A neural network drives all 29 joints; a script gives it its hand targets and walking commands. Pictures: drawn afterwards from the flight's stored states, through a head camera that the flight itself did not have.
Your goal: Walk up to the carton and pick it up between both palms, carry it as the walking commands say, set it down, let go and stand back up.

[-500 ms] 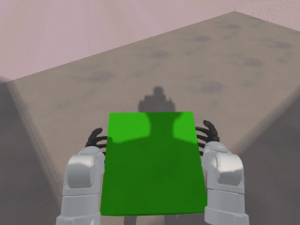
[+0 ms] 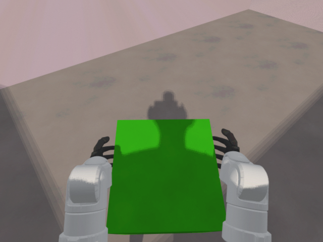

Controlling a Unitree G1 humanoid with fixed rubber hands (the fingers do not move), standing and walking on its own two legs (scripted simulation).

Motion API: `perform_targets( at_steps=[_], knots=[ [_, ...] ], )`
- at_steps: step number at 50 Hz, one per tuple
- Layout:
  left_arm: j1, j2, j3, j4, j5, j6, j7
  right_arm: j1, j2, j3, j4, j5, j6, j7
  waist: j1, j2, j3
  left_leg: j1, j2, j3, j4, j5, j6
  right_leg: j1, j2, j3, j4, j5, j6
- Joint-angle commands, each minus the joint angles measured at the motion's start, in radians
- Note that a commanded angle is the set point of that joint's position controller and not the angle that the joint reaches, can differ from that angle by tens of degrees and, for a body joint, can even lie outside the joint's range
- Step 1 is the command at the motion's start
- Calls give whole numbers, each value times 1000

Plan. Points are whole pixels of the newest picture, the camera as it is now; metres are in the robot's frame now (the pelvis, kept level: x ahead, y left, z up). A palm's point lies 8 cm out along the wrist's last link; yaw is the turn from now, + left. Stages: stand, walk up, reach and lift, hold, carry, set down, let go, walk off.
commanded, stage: carry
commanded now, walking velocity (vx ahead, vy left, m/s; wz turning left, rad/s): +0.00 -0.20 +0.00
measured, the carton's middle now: (163, 181) +0.29 +0.00 -0.01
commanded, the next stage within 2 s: none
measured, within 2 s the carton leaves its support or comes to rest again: neither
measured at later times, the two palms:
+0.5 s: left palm (118, 173) +0.27 +0.10 +0.07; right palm (247, 165) +0.29 -0.19 +0.09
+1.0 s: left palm (158, 188) +0.23 +0.01 +0.08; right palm (295, 185) +0.24 -0.28 +0.08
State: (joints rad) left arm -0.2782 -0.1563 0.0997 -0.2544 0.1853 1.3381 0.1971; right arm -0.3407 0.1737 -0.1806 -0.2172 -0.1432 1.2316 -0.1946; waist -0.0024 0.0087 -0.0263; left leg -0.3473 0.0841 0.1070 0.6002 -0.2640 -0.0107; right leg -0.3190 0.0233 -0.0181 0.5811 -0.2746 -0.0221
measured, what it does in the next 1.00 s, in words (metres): steps to the right: left foot, then right foot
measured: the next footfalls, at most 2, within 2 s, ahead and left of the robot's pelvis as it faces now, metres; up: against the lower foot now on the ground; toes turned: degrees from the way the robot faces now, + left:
left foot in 0.52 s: +0.02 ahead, +0.08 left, +0.00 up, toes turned +9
right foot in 0.82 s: +0.03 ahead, -0.22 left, +0.00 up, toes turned -6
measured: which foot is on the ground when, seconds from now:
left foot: down 0.00-0.26, up 0.28-0.50, down 0.52-0.82, up 0.84-1.00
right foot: down 0.00-0.52, up 0.54-0.80, down 0.82-1.00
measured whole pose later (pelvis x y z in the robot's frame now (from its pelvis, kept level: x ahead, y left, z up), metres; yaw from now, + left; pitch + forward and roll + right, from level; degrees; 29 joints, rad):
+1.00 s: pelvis -0.06 -0.12 +0.00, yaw -1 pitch +2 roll +1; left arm -0.29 -0.16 0.10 -0.32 0.18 1.31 0.22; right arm -0.37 0.18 -0.18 -0.26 -0.14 1.20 -0.20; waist -0.03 0.01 0.06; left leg -0.44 0.13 0.11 1.01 -0.54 -0.06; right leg -0.39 -0.01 -0.09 0.59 -0.23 -0.05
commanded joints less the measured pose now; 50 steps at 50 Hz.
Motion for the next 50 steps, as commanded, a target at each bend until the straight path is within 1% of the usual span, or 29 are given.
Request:
perform_targets(
  at_steps=[1,3,4,5,6,8,10,12,13,14,15,17,22,24,25,26,27,28,29,30,32,35,39,40,41,42,44,47,50],
  knots=[
    [-650,-934,-619,-134,-522,-70,-380,-408,1023,718,18,460,51,377,-1,-139,-327,76,43,4,1,2,2,50,-176,136,-103,406,-72],
    [-667,-940,-623,-138,-522,-72,-377,-420,1024,715,17,466,48,380,-5,-22,-360,159,167,-141,-86,151,53,-12,-111,69,16,310,-30],
    [-670,-936,-625,-151,-519,-74,-375,-409,1012,708,15,463,44,381,-3,128,-361,186,319,-309,-160,269,113,-84,-55,20,130,101,4],
    [-687,-946,-632,-153,-519,-72,-372,-404,1013,705,20,461,45,382,-4,227,-341,207,410,-370,-204,321,180,-154,-42,5,238,-169,21],
    [-695,-958,-636,-154,-523,-74,-372,-408,1018,704,9,459,44,383,-8,209,-313,209,414,-347,-215,307,205,-193,-56,17,291,-232,30],
    [-679,-960,-634,-136,-532,-72,-378,-388,1023,692,20,447,42,379,-6,167,-285,176,363,-272,-190,330,172,-166,-65,17,208,-221,32],
    [-681,-970,-651,-159,-557,-76,-380,-379,1014,684,13,436,39,372,7,181,-325,175,294,-165,-99,465,119,-57,-35,-28,20,-83,27],
    [-658,-963,-643,-154,-562,-79,-382,-364,1014,682,17,428,37,365,9,115,-389,144,209,-100,19,413,45,105,-47,-1,-151,118,6],
    [-660,-957,-643,-160,-566,-81,-384,-363,1013,687,9,426,34,361,5,-1,-399,47,134,-38,118,237,5,211,-140,110,-187,392,-16],
    [-642,-947,-631,-162,-555,-81,-390,-362,1020,698,-3,423,36,359,11,-245,-378,-134,-3,64,252,-187,-46,292,-293,263,-170,778,-90],
    [-678,-961,-643,-203,-569,-88,-395,-378,1036,709,-21,432,33,356,14,-266,-374,-157,-31,42,364,-367,-36,279,-300,243,-147,803,-145],
    [-680,-965,-638,-208,-559,-91,-394,-418,1046,730,-59,461,22,356,16,-170,-358,-215,-24,17,430,-324,-32,311,-267,195,-125,772,-162],
    [-635,-948,-629,-211,-527,-93,-373,-380,1038,737,-60,478,35,362,17,-195,-395,-119,-46,46,197,-247,-42,314,-221,154,-61,798,-156],
    [-623,-947,-636,-204,-519,-91,-366,-360,1040,724,-51,479,34,371,1,-153,-413,7,-37,56,-34,-87,-36,270,-190,111,-2,738,-128],
    [-621,-956,-646,-195,-516,-89,-362,-360,1034,714,-46,476,35,378,-12,-84,-415,141,28,13,-176,62,-29,164,-161,71,57,638,-88],
    [-628,-956,-657,-192,-512,-88,-357,-348,1032,703,-29,474,35,386,-22,47,-414,322,187,-161,-234,284,11,-36,-115,54,138,355,-38],
    [-636,-953,-660,-196,-510,-90,-356,-359,1029,691,-17,476,29,391,-1,359,-419,460,482,-466,-214,832,110,-265,-17,-23,283,-136,20],
    [-693,-957,-671,-202,-531,-92,-353,-350,1033,664,11,459,23,395,-17,329,-365,408,490,-420,-169,855,214,-315,-18,50,480,-304,24],
    [-679,-967,-676,-179,-525,-92,-350,-348,1035,654,25,457,27,397,-15,238,-350,409,453,-354,-154,795,214,-349,-36,65,522,-250,32],
    [-682,-976,-695,-186,-541,-96,-349,-342,1024,638,19,451,24,395,-13,167,-333,404,386,-286,-150,781,164,-350,-42,65,498,-198,42],
    [-708,-990,-724,-232,-570,-98,-351,-349,1015,634,-14,443,16,388,-12,213,-351,395,315,-195,-102,852,131,-314,-35,18,392,-181,61],
    [-718,-973,-727,-246,-572,-91,-349,-328,996,624,-24,421,18,380,-14,279,-358,325,315,-175,-107,769,135,-226,-39,-16,278,-178,63],
    [-664,-963,-695,-213,-576,-84,-368,-319,989,653,-51,403,16,362,2,250,-378,185,285,-123,-45,466,81,21,-31,-66,-54,-17,38],
    [-645,-959,-689,-201,-575,-84,-375,-315,990,665,-49,398,16,358,8,180,-402,96,231,-89,27,289,39,156,-53,-37,-140,59,20],
    [-651,-951,-685,-205,-574,-87,-382,-316,1004,678,-46,399,17,357,10,-55,-389,-61,117,0,180,2,-4,262,-196,145,-253,213,-7],
    [-635,-958,-671,-198,-565,-84,-389,-319,1010,703,-52,400,22,355,7,-295,-377,-226,-29,76,427,-404,-57,305,-372,348,-243,478,-89],
    [-654,-976,-648,-197,-555,-90,-403,-372,1050,728,-61,424,18,354,20,-213,-347,-238,-11,-30,604,-367,-25,242,-297,215,-249,267,-144],
    [-630,-973,-619,-182,-538,-94,-394,-381,1047,756,-74,455,19,351,12,-133,-389,-258,1,5,567,-277,-50,344,-254,111,-150,562,-155],
    [-599,-951,-613,-179,-516,-99,-379,-412,1029,763,-93,477,24,356,15,-173,-409,-201,-22,20,369,-316,-48,352,-256,149,-132,666,-173]
  ],
)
